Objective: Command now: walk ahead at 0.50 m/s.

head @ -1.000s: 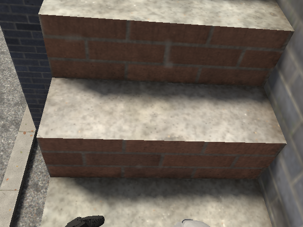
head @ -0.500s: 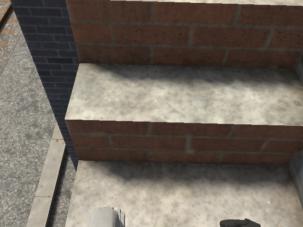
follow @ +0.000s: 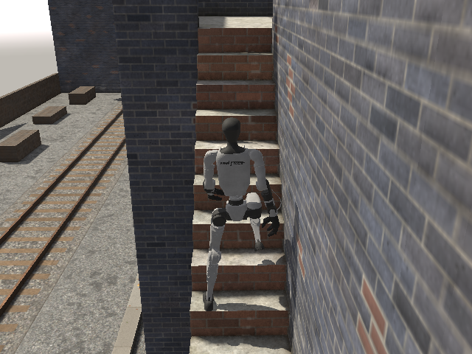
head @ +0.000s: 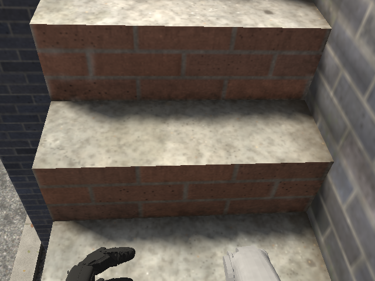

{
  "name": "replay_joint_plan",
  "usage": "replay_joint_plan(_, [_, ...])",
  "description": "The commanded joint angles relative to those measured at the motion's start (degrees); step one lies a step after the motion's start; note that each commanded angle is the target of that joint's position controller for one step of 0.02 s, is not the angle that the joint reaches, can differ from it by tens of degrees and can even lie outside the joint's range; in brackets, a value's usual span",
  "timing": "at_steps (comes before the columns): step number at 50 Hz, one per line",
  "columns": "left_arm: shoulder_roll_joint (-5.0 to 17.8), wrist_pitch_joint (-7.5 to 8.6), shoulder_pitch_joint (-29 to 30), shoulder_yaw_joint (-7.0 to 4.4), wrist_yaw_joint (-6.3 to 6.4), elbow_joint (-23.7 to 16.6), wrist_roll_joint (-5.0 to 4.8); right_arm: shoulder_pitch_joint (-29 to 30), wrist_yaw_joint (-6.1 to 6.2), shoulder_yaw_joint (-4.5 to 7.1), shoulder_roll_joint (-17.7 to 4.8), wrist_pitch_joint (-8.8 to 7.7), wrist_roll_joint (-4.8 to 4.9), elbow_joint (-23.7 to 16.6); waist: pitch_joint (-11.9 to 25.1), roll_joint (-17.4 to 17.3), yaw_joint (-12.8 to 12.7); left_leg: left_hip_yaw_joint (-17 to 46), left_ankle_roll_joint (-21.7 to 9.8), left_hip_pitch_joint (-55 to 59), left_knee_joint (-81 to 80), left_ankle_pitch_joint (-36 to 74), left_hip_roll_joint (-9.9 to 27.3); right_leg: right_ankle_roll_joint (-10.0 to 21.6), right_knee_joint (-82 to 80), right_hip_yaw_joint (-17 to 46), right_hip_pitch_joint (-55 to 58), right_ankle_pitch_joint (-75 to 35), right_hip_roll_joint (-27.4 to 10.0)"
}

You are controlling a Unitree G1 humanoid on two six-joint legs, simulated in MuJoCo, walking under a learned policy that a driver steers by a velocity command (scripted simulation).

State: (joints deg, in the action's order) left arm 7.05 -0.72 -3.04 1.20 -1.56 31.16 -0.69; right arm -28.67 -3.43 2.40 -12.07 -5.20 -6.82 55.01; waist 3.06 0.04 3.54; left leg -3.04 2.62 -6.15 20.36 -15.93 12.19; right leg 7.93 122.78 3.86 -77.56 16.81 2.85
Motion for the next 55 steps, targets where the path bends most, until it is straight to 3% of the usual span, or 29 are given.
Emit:
replay_joint_plan(1, [2.9, -4.32, 4.7, 2.68, -6.66, -7.3, 0.25, 2.1, -3.01, 2.13, -14.9, 4.67, -0.08, 1.7, -1.2, -15.8, -5.9, 7.8, -16.7, -22.0, -22.5, 11.5, 11.5, 0.1, -21.6, -7.2, 14.3, 22.7, -0.5])
replay_joint_plan(2, [4.0, -6.18, 10.3, 3.21, -5.90, -11.5, -0.31, -2.5, -4.83, 2.64, -16.6, 4.67, -0.51, 5.1, 1.4, -19.0, -6.0, 8.8, -18.7, -13.5, -21.1, 33.9, 12.4, 1.1, -30.8, -7.2, 10.0, 25.8, 1.5])
replay_joint_plan(5, [13.7, -4.81, -14.0, -1.42, -6.61, -3.0, 0.52, 12.4, -5.61, 4.09, -20.0, 0.44, 3.19, 1.8, 20.9, -16.6, -16.2, 1.9, -20.1, 12.6, 10.7, 115.2, 11.5, 0.9, -55.0, -4.2, 27.4, 7.6, 8.1])
replay_joint_plan(6, [17.2, -4.37, -24.3, -3.89, -5.85, 1.8, 1.91, 10.3, -5.54, 4.09, -16.0, 1.62, 1.74, 2.3, 26.3, -6.9, -17.6, 5.0, -16.7, -6.5, 27.6, 93.7, 7.3, 6.1, -68.3, 12.2, 47.5, -3.7, 6.8])
replay_joint_plan(7, [20.9, -0.24, -31.0, -6.01, 6.27, 12.7, 0.31, 9.7, -1.88, 4.54, -9.3, -0.59, 12.53, -3.4, 25.4, 11.8, -12.9, 5.8, -5.5, -18.8, 43.5, 27.2, -12.6, -1.3, -97.1, 48.0, 74.9, 11.2, -9.2])
replay_joint_plan(8, [22.6, 0.94, -24.2, -5.60, 10.38, 13.5, -0.48, 11.4, -1.63, 3.71, -1.7, -0.42, 9.55, -2.7, 22.6, 9.2, -8.3, 21.9, -2.2, -24.4, 70.8, 12.3, -19.7, -3.7, -111.0, 62.6, 68.4, 16.7, -12.2])
replay_joint_plan(11, [14.8, 3.96, -10.7, -5.16, 8.95, 18.5, -2.42, 23.1, 0.38, 1.12, -0.2, 4.29, 3.18, -8.1, 5.4, 2.6, -2.7, 20.3, -4.6, -38.6, 86.9, 17.1, -18.5, 1.2, -96.8, 44.4, 54.5, 27.9, -11.5])
replay_joint_plan(13, [6.2, 4.66, -10.1, -2.99, 7.66, 21.9, -0.82, 18.9, 0.96, 0.74, -1.5, 5.52, 2.97, -8.1, 2.8, 4.1, -0.5, 19.1, -6.0, -41.1, 89.3, 21.1, -19.1, -0.7, -90.8, 32.0, 55.7, 21.2, -11.3])
replay_joint_plan(14, [5.3, 4.77, -8.4, -1.05, -2.04, 18.7, 4.19, 14.1, 2.09, -0.14, -2.0, 3.91, 10.30, -6.1, -9.6, 35.2, -5.6, 25.5, -13.4, -62.2, 95.9, 14.1, -20.6, 4.1, -87.2, 16.3, 52.6, 10.2, -5.8])
replay_joint_plan(15, [-1.6, 4.81, -21.9, 0.18, -4.64, 24.8, 5.76, 14.8, 1.64, -0.10, -2.4, 3.65, 9.25, -7.3, -4.4, 18.2, -7.6, 21.6, -16.2, -69.1, 102.4, 11.7, -21.1, 4.7, -89.7, 17.1, 62.9, 0.4, -7.0])
replay_joint_plan(17, [-0.2, 4.06, -27.2, 0.18, -7.62, 27.4, 5.25, 15.6, 1.41, -1.91, 0.1, 3.68, 7.83, -9.1, -1.2, 2.9, -4.6, 17.5, -17.4, -76.7, 101.0, 14.5, -18.6, 5.6, -95.2, 20.0, 67.3, -5.6, -12.1])
replay_joint_plan(24, [7.3, 5.89, -28.2, 0.24, -6.11, 32.1, 6.81, 27.2, 0.46, -6.31, 0.3, 6.10, 7.30, -17.3, -1.1, 1.7, -3.6, 0.3, -11.8, -91.3, 113.7, 15.4, -7.2, 2.9, -103.8, 13.4, 52.6, 7.4, -11.9])
replay_joint_plan(28, [7.0, 6.43, -45.8, 0.50, -6.18, 39.5, 5.66, 41.4, -0.33, -7.10, 2.9, 7.82, 6.35, -20.6, -3.7, 11.7, -9.2, -4.3, -11.9, -100.3, 111.5, 7.3, -2.5, 5.5, -111.2, 20.6, 58.9, 6.0, -16.9])
replay_joint_plan(30, [5.2, 6.76, -39.0, 0.60, -6.95, 38.6, 5.04, 45.6, -1.18, -6.90, 3.2, 7.74, 4.66, -21.9, -1.4, 11.1, -5.3, -6.9, -14.9, -83.7, 97.7, 4.1, -2.3, 5.1, -113.4, 12.1, 55.4, -23.7, -16.9])
replay_joint_plan(31, [8.5, 6.79, -30.6, 0.21, -7.69, 38.0, 5.15, 37.9, -2.65, -7.74, 5.3, 9.44, 4.76, -20.9, 1.4, 10.6, 1.7, -9.3, -16.5, -66.9, 93.9, 7.9, -4.5, 6.5, -111.0, 5.7, 47.6, -58.3, -17.7])
replay_joint_plan(33, [15.8, 7.85, -27.3, -1.74, -7.72, 35.4, 4.19, 41.4, -3.82, -5.84, -0.5, 11.59, 5.53, -22.8, 11.2, 12.3, 1.9, -13.1, -12.6, -44.2, 75.5, 3.9, -12.3, 7.8, -109.8, 4.9, 51.4, -101.8, -19.9])
replay_joint_plan(34, [8.0, 8.60, -17.8, -4.00, 5.49, 23.5, -6.60, 31.7, -0.02, -4.56, 3.9, 9.68, 4.50, -13.9, 11.6, -5.8, 3.3, -9.2, -13.3, -36.5, 63.9, -12.2, -16.1, -2.6, -100.9, -1.3, 70.0, -114.7, -16.3])
replay_joint_plan(35, [12.8, 9.19, -19.5, -4.25, 8.50, 23.5, -6.85, 27.6, 0.42, -4.62, 1.2, 8.49, 5.34, -13.8, 15.0, 2.3, 4.9, -6.4, -13.8, -32.1, 57.0, -19.1, -19.8, -3.1, -92.9, 2.0, 75.0, -123.7, -19.9])
replay_joint_plan(36, [6.0, 10.03, -29.7, -3.69, 8.96, 25.5, -7.37, 33.7, 1.02, -4.13, 0.4, 6.58, 5.25, -13.8, 18.9, -1.8, -2.7, -1.6, -15.0, -20.3, 49.0, -11.5, -19.1, -5.8, -85.4, 2.9, 72.3, -119.6, -17.2])
replay_joint_plan(37, [6.7, 10.60, -34.6, -3.42, 7.34, 27.5, -6.47, 32.6, 0.47, -4.77, 2.7, 5.43, 6.90, -13.3, 20.9, 4.9, -3.0, 1.5, -13.9, -14.8, 40.2, -9.1, -18.8, -4.5, -82.3, 1.5, 68.3, -94.7, -12.4])
replay_joint_plan(38, [4.6, 10.95, -35.7, -3.32, 6.52, 28.8, -3.08, 32.2, 0.76, -3.89, 2.0, 5.55, 7.96, -9.7, 18.8, 5.0, -4.1, 3.5, -13.7, -0.4, 38.1, -11.6, -17.3, -6.4, -73.4, -1.9, 51.3, -72.6, -5.8])
replay_joint_plan(39, [5.7, 10.79, -27.4, -4.40, 6.73, 26.0, -1.35, 27.2, 0.95, -2.82, 0.2, 6.57, 7.53, -7.7, 15.6, 2.6, 2.3, 11.7, -17.6, -7.9, 28.2, -4.4, -12.2, -5.5, -53.5, -1.3, 49.7, -31.8, -1.0])
replay_joint_plan(40, [2.1, 11.27, -17.9, -4.34, 7.12, 18.8, 0.28, 12.8, 1.36, 0.90, -8.6, 5.46, 3.29, -4.4, 14.6, -1.2, 8.5, 30.1, -29.5, 3.3, 18.3, 25.9, 3.7, -6.4, -2.3, 2.9, 26.2, -6.9, 5.2])
replay_joint_plan(42, [-3.2, 9.08, -1.7, -2.01, 8.00, 3.9, -0.02, 16.6, 4.08, 3.42, -11.5, 3.35, 1.41, -2.0, 5.8, -4.1, 4.2, 43.2, -26.2, -8.3, 5.0, -8.2, 10.6, -0.8, 22.0, 11.0, 7.9, -0.4, 0.4])
replay_joint_plan(44, [-3.5, 8.20, -3.8, -0.67, 5.91, 2.9, 2.82, 19.0, 4.24, 1.14, -0.5, 2.25, 2.02, 3.4, -1.9, 0.0, -5.3, 34.4, -16.2, -18.9, 2.2, -24.3, 6.2, 2.1, 15.9, 15.4, 8.8, -4.7, -2.5])
replay_joint_plan(45, [5.0, 3.34, -10.7, -0.87, -2.48, 9.3, 3.31, 23.8, -1.67, -2.78, 0.8, 3.48, 5.96, -3.3, -11.8, 19.2, -4.0, 33.1, -18.9, -29.9, -2.9, -16.2, 7.8, 5.4, 6.8, 15.8, 6.5, -5.1, -3.2])
replay_joint_plan(47, [4.1, 0.83, -16.6, -1.39, -5.28, 8.7, 3.14, 31.0, -1.77, -1.68, -0.9, 2.91, 5.57, -3.5, -7.7, 3.7, -12.2, 22.7, -20.2, -34.0, -6.7, -12.4, 4.0, 6.1, 8.5, 11.1, 8.3, -0.4, 0.4])
replay_joint_plan(50, [-1.4, 1.49, -13.3, 0.41, -6.69, 10.2, 4.92, 12.2, 0.21, -2.05, -0.8, 1.14, 1.27, 4.6, -3.6, 1.6, -6.7, 16.0, -18.4, -12.8, -3.1, -4.6, 2.1, 5.8, 21.8, 8.9, -12.4, -5.5, 3.5])
replay_joint_plan(55, [9.0, -0.73, -0.8, -2.54, -3.56, 4.2, 4.13, 16.8, -2.30, -1.18, -10.8, -1.52, 6.58, -2.3, 5.7, -4.9, -10.2, -2.0, -15.9, -27.1, -9.1, 17.8, -2.3, -3.9, -21.3, -8.3, 21.5, 2.0, -3.8])
